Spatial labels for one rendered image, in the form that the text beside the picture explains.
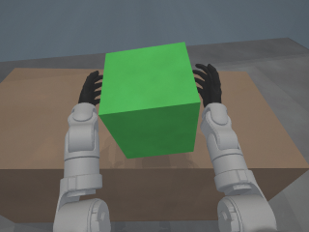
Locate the robot left forearm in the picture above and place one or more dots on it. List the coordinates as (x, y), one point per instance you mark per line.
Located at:
(81, 156)

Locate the carton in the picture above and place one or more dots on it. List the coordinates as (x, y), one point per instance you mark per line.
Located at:
(149, 100)

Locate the right robot hand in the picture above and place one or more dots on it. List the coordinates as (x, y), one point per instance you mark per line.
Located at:
(211, 92)

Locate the robot left upper arm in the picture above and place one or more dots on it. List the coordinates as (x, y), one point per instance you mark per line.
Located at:
(89, 215)

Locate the pedestal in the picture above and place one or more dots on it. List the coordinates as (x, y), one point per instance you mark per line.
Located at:
(35, 104)

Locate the left robot hand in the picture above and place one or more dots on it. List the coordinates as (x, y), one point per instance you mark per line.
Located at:
(88, 93)

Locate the robot right forearm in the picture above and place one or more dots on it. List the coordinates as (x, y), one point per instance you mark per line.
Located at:
(231, 173)

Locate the robot right upper arm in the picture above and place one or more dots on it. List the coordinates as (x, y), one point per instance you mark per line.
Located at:
(245, 213)

